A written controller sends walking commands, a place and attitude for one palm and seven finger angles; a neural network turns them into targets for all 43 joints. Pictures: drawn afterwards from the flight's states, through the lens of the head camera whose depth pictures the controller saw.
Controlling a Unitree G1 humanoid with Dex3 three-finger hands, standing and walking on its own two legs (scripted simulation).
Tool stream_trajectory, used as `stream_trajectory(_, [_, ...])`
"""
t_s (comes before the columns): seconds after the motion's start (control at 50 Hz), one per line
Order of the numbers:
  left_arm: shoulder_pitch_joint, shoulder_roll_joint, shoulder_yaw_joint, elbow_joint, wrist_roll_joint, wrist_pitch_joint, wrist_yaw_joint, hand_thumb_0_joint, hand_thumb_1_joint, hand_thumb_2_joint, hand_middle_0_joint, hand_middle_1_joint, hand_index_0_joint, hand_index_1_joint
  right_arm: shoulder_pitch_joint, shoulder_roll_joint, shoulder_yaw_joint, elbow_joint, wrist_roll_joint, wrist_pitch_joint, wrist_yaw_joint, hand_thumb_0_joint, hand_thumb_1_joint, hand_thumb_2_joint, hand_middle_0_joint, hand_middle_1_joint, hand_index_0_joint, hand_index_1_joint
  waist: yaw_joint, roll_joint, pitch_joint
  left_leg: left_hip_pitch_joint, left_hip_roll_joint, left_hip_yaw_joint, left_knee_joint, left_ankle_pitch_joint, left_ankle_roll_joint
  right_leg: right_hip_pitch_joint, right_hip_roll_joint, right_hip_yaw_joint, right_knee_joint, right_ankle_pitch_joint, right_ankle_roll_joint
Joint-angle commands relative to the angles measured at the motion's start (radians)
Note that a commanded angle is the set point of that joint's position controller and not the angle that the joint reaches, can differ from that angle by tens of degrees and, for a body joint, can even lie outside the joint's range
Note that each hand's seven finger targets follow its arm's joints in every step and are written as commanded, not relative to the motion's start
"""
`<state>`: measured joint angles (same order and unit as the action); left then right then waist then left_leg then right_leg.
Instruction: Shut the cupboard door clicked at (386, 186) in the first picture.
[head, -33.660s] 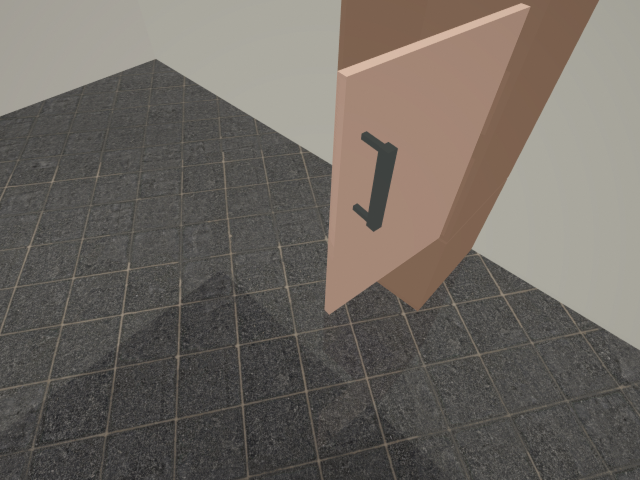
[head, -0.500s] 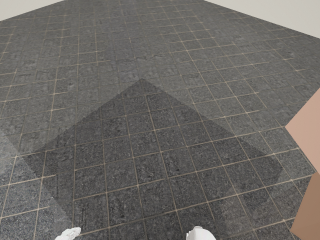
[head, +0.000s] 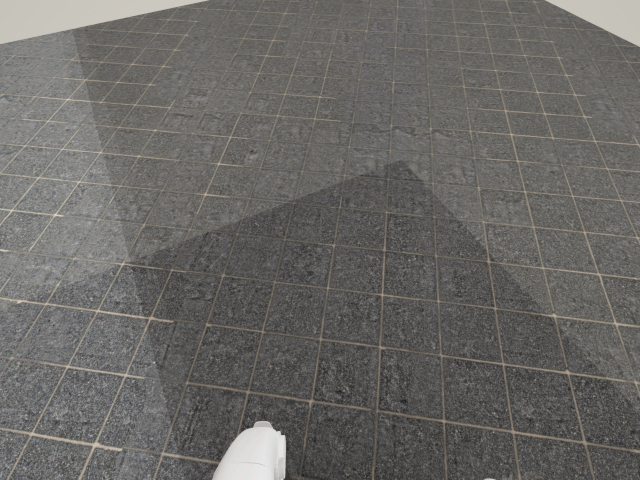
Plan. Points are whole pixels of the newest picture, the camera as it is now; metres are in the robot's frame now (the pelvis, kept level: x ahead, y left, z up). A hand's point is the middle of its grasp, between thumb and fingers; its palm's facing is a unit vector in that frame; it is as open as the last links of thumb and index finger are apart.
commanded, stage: walk to a spot facing it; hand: left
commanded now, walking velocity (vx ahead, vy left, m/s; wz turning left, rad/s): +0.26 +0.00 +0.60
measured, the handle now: out of the picture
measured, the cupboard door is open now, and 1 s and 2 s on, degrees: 53 53 53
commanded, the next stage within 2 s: turn to face it in 0.20 s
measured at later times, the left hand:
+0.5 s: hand (167, 392) +0.25 +0.26 -0.16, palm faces +0.21 -0.96 -0.20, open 7.4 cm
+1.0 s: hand (188, 359) +0.31 +0.25 -0.18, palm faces -0.04 -0.98 -0.21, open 7.4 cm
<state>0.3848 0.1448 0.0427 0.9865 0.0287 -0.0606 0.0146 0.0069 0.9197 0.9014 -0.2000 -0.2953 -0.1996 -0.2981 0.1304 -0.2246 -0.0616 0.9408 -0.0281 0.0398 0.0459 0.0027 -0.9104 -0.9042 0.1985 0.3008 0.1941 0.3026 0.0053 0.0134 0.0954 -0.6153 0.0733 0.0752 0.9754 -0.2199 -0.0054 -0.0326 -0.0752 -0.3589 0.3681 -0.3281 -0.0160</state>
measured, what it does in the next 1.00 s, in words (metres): walks ahead: left foot, then right foot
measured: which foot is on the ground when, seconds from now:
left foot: up 0.00-0.14, down 0.16-0.68, up 0.70-1.00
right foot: down 0.00-0.16, up 0.18-0.64, down 0.66-1.00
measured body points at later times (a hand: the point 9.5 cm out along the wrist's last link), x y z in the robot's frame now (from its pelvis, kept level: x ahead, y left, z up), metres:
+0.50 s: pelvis +0.17 +0.06 +0.00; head +0.19 +0.07 +0.45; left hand +0.24 +0.31 -0.14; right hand +0.25 -0.17 -0.14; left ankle +0.15 +0.11 -0.74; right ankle +0.26 -0.11 -0.68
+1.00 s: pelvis +0.25 +0.06 -0.01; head +0.31 +0.07 +0.44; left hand +0.31 +0.31 -0.16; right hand +0.34 -0.20 -0.14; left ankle +0.28 +0.20 -0.72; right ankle +0.25 -0.06 -0.74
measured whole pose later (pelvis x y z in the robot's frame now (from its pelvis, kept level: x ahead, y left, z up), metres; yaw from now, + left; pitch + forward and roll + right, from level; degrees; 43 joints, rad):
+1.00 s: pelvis +0.25 +0.06 -0.01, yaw -6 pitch +1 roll -1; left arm 0.25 0.19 0.07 0.94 0.03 0.05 0.01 0.01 0.91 0.90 -0.20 -0.30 -0.20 -0.30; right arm 0.11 -0.20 -0.05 0.90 0.00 0.03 -0.03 0.00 -0.91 -0.90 0.20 0.30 0.20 0.30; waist 0.02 -0.02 0.10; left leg -0.42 0.03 -0.01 0.78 -0.40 -0.07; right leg -0.28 0.04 0.09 0.50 -0.24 0.00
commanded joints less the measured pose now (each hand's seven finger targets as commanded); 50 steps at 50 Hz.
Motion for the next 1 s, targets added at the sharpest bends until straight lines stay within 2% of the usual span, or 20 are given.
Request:
stream_trajectory(0.0, [0.094,0.174,0.039,-0.025,0.003,-0.022,0.009,0.0,0.9,0.9,-0.2,-0.3,-0.2,-0.3,-0.155,-0.001,0.016,-0.137,0.0,-0.034,0.016,0.0,-0.9,-0.9,0.2,0.3,0.2,0.3,0.037,-0.138,-0.007,-0.078,0.001,0.042,-0.179,-0.037,0.033,0.151,-0.314,0.122,-0.063,0.705,-0.064])
stream_trajectory(0.06, [0.059,0.219,0.049,-0.036,0.002,-0.018,0.005,0.0,0.9,0.9,-0.2,-0.3,-0.2,-0.3,-0.073,-0.024,0.01,-0.132,-0.001,-0.043,0.008,0.0,-0.9,-0.9,0.2,0.3,0.2,0.3,-0.012,-0.159,-0.052,0.114,-0.069,0.107,-0.262,-0.116,0.077,0.128,-0.331,0.073,0.081,0.949,-0.059])
stream_trajectory(0.1, [0.022,0.251,0.053,-0.048,-0.009,-0.012,-0.002,0.0,0.9,0.9,-0.2,-0.3,-0.2,-0.3,0.1,-0.08,-0.01,-0.095,-0.008,-0.048,-0.002,0.0,-0.9,-0.9,0.2,0.3,0.2,0.3,-0.105,-0.127,-0.155,0.413,-0.133,0.131,-0.365,-0.04,0.102,0.005,-0.291,0.004,0.353,0.91,-0.022])
stream_trajectory(0.12, [0.003,0.232,0.051,-0.068,-0.012,-0.009,-0.012,0.0,0.9,0.9,-0.2,-0.3,-0.2,-0.3,0.232,-0.166,-0.032,-0.067,-0.014,-0.053,-0.011,0.0,-0.9,-0.9,0.2,0.3,0.2,0.3,-0.175,0.001,-0.239,0.668,-0.032,-0.032,-0.443,0.019,0.145,-0.206,-0.238,0.009,0.62,0.615,0.018])
stream_trajectory(0.14, [-0.023,0.178,0.04,-0.127,-0.025,-0.003,-0.028,0.0,0.9,0.9,-0.2,-0.3,-0.2,-0.3,0.309,-0.302,-0.064,-0.058,-0.016,-0.061,-0.025,0.0,-0.9,-0.9,0.2,0.3,0.2,0.3,-0.185,0.252,-0.298,0.871,0.292,-0.551,-0.53,0.265,0.294,-0.58,-0.05,0.074,0.953,-0.219,0.083])
stream_trajectory(0.16, [-0.133,0.205,0.034,-0.179,-0.02,0.009,-0.018,0.0,0.9,0.9,-0.2,-0.3,-0.2,-0.3,0.337,-0.33,-0.066,-0.044,0.007,-0.055,-0.041,0.0,-0.9,-0.9,0.2,0.3,0.2,0.3,-0.195,0.106,-0.317,0.88,0.367,-0.663,-0.605,0.36,0.351,-0.685,-0.032,0.256,1.07,-0.279,0.068])
stream_trajectory(0.18, [-0.172,0.182,0.039,-0.21,-0.018,0.009,-0.013,0.0,0.9,0.9,-0.2,-0.3,-0.2,-0.3,0.29,-0.317,-0.061,-0.055,0.008,-0.054,-0.05,0.0,-0.9,-0.9,0.2,0.3,0.2,0.3,-0.146,-0.014,-0.197,0.752,0.377,-0.589,-0.613,0.354,0.339,-0.706,-0.075,0.305,1.073,-0.208,0.061])
stream_trajectory(0.24, [-0.083,0.152,0.051,-0.136,0.001,0.038,-0.015,0.0,0.9,0.9,-0.2,-0.3,-0.2,-0.3,0.075,-0.171,-0.015,-0.124,0.002,-0.079,-0.058,0.0,-0.9,-0.9,0.2,0.3,0.2,0.3,-0.033,0.049,-0.106,0.404,0.2,-0.351,-0.683,0.156,0.196,-0.553,-0.108,0.361,0.928,-0.049,0.073])
stream_trajectory(0.32, [-0.021,0.118,0.045,-0.096,0.001,0.062,-0.015,0.0,0.9,0.9,-0.2,-0.3,-0.2,-0.3,0.09,-0.116,0.006,-0.083,0.007,-0.093,-0.068,0.0,-0.9,-0.9,0.2,0.3,0.2,0.3,0.015,0.066,-0.138,0.417,0.129,-0.236,-0.692,0.356,0.161,-0.507,-0.063,0.353,0.804,0.069,0.086])
stream_trajectory(0.44, [-0.132,0.082,0.009,-0.081,-0.009,0.078,-0.003,0.0,0.9,0.9,-0.2,-0.3,-0.2,-0.3,0.163,-0.061,0.021,-0.002,0.006,-0.089,-0.08,0.0,-0.9,-0.9,0.2,0.3,0.2,0.3,0.006,0.061,-0.09,0.444,0.126,-0.122,-0.679,0.543,0.132,-0.426,-0.007,0.361,0.519,0.155,0.067])
stream_trajectory(0.56, [-0.205,0.103,0.023,-0.116,-0.006,0.09,-0.014,0.0,0.9,0.9,-0.2,-0.3,-0.2,-0.3,0.178,-0.088,0.006,0.027,-0.002,-0.055,-0.091,0.0,-0.9,-0.9,0.2,0.3,0.2,0.3,-0.015,0.1,-0.016,0.464,0.213,-0.087,-0.595,0.488,0.162,-0.345,0.036,0.318,0.333,0.067,0.033])
stream_trajectory(0.6, [-0.161,0.107,0.033,-0.11,-0.004,0.087,-0.017,0.0,0.9,0.9,-0.2,-0.3,-0.2,-0.3,0.177,-0.094,0.0,0.028,0.0,-0.047,-0.094,0.0,-0.9,-0.9,0.2,0.3,0.2,0.3,0.003,0.062,-0.033,0.458,0.205,-0.063,-0.51,0.456,0.132,-0.263,0.052,0.302,0.245,0.119,0.02])
stream_trajectory(0.62, [-0.096,0.129,0.039,-0.098,-0.003,0.078,-0.018,0.0,0.9,0.9,-0.2,-0.3,-0.2,-0.3,0.166,-0.099,-0.003,0.02,0.008,-0.046,-0.091,0.0,-0.9,-0.9,0.2,0.3,0.2,0.3,0.034,0.016,-0.06,0.437,0.174,-0.03,-0.405,0.421,0.098,-0.177,0.043,0.328,0.148,0.248,0.012])
stream_trajectory(0.64, [-0.021,0.181,0.052,-0.079,0.003,0.064,-0.013,0.0,0.9,0.9,-0.2,-0.3,-0.2,-0.3,0.16,-0.077,-0.005,0.004,0.016,-0.049,-0.087,0.0,-0.9,-0.9,0.2,0.3,0.2,0.3,0.056,-0.108,-0.133,0.334,0.085,0.031,-0.221,0.277,0.042,-0.034,-0.068,0.5,0.114,0.564,-0.049])
stream_trajectory(0.66, [0.042,0.251,0.065,-0.057,0.004,0.054,-0.004,0.0,0.9,0.9,-0.2,-0.3,-0.2,-0.3,0.139,-0.033,-0.001,-0.024,0.023,-0.051,-0.084,0.0,-0.9,-0.9,0.2,0.3,0.2,0.3,0.068,-0.283,-0.165,0.129,-0.069,0.103,0.04,-0.315,-0.023,0.091,-0.298,0.765,0.048,0.952,-0.191])
stream_trajectory(0.68, [0.047,0.254,0.064,-0.056,-0.012,0.054,0.007,0.0,0.9,0.9,-0.2,-0.3,-0.2,-0.3,0.132,-0.046,0.004,-0.034,0.022,-0.037,-0.089,0.0,-0.9,-0.9,0.2,0.3,0.2,0.3,0.063,-0.241,-0.19,0.091,-0.066,-0.043,0.16,-0.436,-0.032,0.081,-0.332,0.799,0.021,0.963,-0.268])
stream_trajectory(0.72, [-0.056,0.207,0.068,-0.088,-0.011,0.065,0.027,0.0,0.9,0.9,-0.2,-0.3,-0.2,-0.3,0.087,-0.048,0.001,-0.037,0.022,-0.031,-0.087,0.0,-0.9,-0.9,0.2,0.3,0.2,0.3,0.041,-0.191,-0.181,0.017,-0.017,-0.106,0.216,-0.328,-0.037,0.077,-0.248,0.729,0.022,0.837,-0.246])
stream_trajectory(0.78, [-0.111,0.19,0.067,-0.109,-0.009,0.061,0.023,0.0,0.9,0.9,-0.2,-0.3,-0.2,-0.3,0.07,-0.022,0.003,-0.045,0.016,-0.016,-0.076,0.0,-0.9,-0.9,0.2,0.3,0.2,0.3,0.008,-0.087,-0.184,0.078,-0.015,-0.092,0.131,-0.243,-0.056,-0.029,-0.173,0.629,0.018,0.749,-0.197])
stream_trajectory(0.92, [-0.135,0.237,0.081,-0.12,0.003,0.074,0.004,0.0,0.9,0.9,-0.2,-0.3,-0.2,-0.3,0.034,-0.027,-0.004,-0.093,0.023,-0.015,-0.073,0.0,-0.9,-0.9,0.2,0.3,0.2,0.3,0.008,-0.172,-0.17,0.197,-0.055,-0.064,-0.177,-0.195,-0.063,-0.122,-0.119,0.67,0.035,0.584,-0.167])
stream_trajectory(0.98, [-0.194,0.242,0.085,-0.144,-0.004,0.087,-0.002,0.0,0.9,0.9,-0.2,-0.3,-0.2,-0.3,0.099,-0.054,-0.006,-0.086,0.026,-0.028,-0.08,0.0,-0.9,-0.9,0.2,0.3,0.2,0.3,-0.037,-0.169,-0.156,0.405,-0.07,-0.063,-0.422,-0.049,-0.057,-0.276,-0.073,0.676,0.093,0.443,-0.105])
